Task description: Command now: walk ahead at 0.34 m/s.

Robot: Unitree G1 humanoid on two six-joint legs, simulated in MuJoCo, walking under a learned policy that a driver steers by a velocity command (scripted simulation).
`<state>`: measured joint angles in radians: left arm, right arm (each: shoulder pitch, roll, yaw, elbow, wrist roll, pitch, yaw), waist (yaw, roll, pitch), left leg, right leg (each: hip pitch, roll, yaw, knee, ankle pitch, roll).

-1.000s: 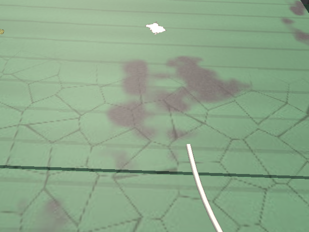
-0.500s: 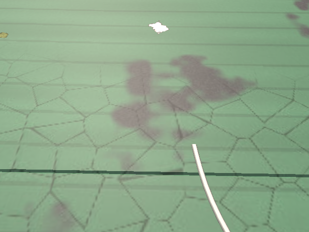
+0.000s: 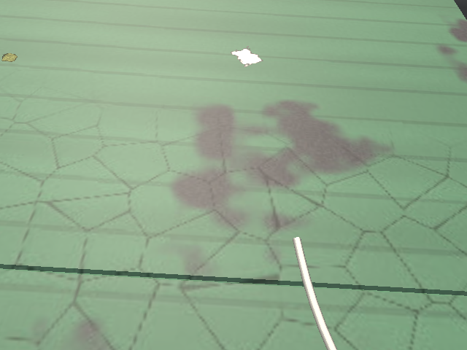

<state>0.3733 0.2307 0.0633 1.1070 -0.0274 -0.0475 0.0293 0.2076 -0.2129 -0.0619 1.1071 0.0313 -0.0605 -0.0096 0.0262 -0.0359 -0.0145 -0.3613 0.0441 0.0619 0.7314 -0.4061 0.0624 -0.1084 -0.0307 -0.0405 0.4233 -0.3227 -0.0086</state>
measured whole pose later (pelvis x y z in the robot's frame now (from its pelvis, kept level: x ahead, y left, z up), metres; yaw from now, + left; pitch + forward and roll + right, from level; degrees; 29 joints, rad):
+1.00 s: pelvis +0.51 +0.00 +0.00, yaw +0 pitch +2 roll -2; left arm 0.37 0.23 0.05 1.04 -0.01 -0.09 0.00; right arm 0.02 -0.24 -0.05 0.89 0.02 -0.08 0.01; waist 0.08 0.04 0.00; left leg -0.65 0.11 -0.01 0.59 0.06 0.02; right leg 0.02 0.05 -0.07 0.21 -0.27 -0.03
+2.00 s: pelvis +1.08 -0.01 +0.01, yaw +0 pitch +2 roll -1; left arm 0.35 0.22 0.06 1.01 0.00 -0.09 0.00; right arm 0.09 -0.26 -0.08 0.90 0.01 -0.07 -0.01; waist 0.06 0.04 -0.01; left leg -0.70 0.14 -0.04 0.78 0.01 0.01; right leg -0.07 0.06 -0.06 0.22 -0.18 -0.06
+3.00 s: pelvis +1.42 +0.03 -0.01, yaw +0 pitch +0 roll +0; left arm 0.09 0.21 0.06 1.04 0.00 -0.01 0.02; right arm 0.20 -0.23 -0.04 1.07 0.00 0.00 -0.03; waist -0.02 0.00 0.03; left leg -0.14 0.01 0.05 0.50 -0.36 0.00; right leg -0.31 0.00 -0.02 0.54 -0.23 -0.01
